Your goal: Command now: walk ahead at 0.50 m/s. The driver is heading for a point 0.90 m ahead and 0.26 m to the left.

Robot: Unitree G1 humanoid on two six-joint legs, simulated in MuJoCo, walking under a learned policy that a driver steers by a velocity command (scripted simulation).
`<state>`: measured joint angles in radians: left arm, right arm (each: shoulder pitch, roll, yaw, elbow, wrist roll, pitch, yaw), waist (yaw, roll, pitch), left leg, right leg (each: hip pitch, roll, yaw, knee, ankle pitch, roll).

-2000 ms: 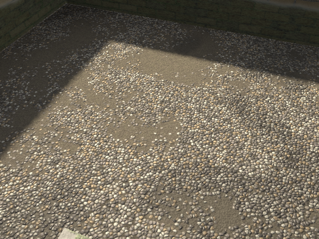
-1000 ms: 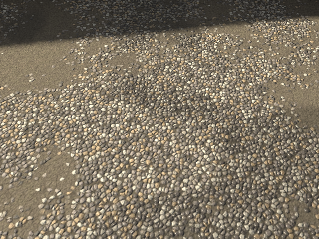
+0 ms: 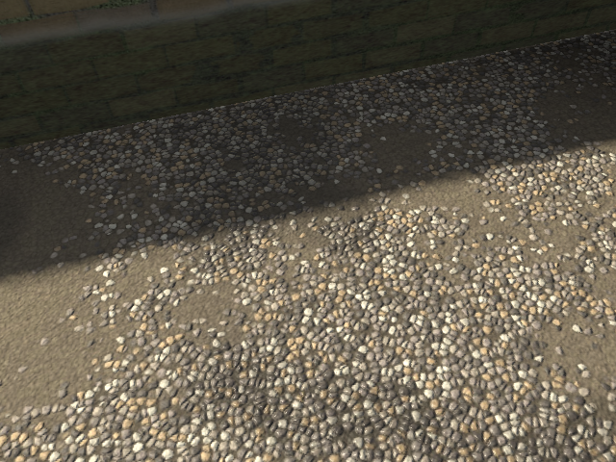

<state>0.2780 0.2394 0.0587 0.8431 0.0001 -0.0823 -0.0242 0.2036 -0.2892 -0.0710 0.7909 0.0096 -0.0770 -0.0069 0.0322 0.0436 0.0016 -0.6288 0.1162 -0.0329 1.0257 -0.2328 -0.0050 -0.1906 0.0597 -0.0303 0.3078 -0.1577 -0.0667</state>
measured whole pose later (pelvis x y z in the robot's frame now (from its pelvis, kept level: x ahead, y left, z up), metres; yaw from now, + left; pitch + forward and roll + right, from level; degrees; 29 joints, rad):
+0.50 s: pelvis +0.27 +0.07 +0.00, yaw +1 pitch +1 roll +0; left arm 0.21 0.29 0.06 0.85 -0.01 -0.07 0.00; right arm 0.28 -0.25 -0.05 0.81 -0.01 -0.09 0.03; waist -0.02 -0.03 0.02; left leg -0.23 -0.06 0.05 0.35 -0.15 0.08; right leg -0.57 -0.10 0.03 1.08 -0.28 -0.02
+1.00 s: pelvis +0.53 +0.01 -0.01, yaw +7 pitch +1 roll -1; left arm 0.18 0.25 0.06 0.82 0.01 -0.10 -0.02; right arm 0.31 -0.30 -0.07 0.85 0.03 -0.05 -0.01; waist 0.00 0.05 0.03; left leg -0.49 0.06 -0.05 1.15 -0.34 0.02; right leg -0.28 0.00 -0.10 0.43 -0.17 -0.04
